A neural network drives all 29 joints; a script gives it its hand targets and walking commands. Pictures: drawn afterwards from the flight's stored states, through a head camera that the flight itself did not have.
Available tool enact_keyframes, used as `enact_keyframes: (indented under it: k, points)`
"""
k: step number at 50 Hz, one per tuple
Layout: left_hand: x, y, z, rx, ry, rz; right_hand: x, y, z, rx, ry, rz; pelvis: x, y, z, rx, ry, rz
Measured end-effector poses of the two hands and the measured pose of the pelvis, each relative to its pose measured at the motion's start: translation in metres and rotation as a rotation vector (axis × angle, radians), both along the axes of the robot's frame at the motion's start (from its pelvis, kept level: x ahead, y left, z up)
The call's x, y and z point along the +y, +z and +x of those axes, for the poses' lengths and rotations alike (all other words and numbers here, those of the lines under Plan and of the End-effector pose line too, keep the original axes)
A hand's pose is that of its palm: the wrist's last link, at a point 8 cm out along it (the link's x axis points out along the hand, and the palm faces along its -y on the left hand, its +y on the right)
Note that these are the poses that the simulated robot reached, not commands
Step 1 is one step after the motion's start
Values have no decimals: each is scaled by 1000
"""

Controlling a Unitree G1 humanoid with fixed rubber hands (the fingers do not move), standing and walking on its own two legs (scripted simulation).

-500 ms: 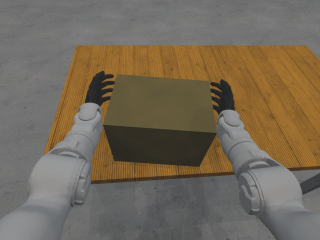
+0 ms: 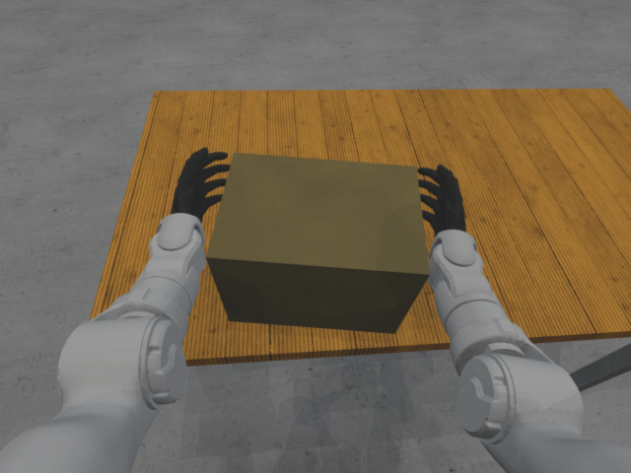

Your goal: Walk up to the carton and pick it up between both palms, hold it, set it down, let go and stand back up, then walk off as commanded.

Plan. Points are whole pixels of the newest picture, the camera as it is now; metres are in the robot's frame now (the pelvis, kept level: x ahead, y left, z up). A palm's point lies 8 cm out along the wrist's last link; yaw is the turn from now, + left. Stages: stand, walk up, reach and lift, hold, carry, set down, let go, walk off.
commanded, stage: reach and lift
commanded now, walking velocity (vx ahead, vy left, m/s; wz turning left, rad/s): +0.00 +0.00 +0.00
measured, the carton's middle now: (318, 247) +0.42 -0.03 +0.02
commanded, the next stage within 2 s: none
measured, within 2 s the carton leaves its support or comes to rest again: leaves its support in 0.96 s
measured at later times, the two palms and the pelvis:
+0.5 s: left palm (189, 210) +0.45 +0.14 +0.07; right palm (445, 231) +0.40 -0.19 +0.06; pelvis +0.03 +0.01 +0.01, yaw +0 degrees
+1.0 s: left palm (172, 224) +0.42 +0.16 +0.08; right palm (440, 237) +0.38 -0.18 +0.07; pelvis +0.01 +0.00 +0.01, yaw +2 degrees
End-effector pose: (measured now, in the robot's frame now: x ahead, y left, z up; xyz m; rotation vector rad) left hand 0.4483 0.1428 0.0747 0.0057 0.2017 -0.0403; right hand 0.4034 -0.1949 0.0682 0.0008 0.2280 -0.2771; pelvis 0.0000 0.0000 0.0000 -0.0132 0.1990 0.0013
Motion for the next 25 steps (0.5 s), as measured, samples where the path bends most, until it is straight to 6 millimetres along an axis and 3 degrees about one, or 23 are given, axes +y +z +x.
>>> enact_keyframes:
  k: [15, 25]
  points:
    - [1, -2, 0, 6, -24, 29, 2, -7, -5, -38, -4, -43, 6, 10, 27, -99, -4, -3]
    - [2, -2, 0, 5, -23, 24, 2, -5, -5, -32, 3, -79, 5, 11, 33, -124, 2, -5]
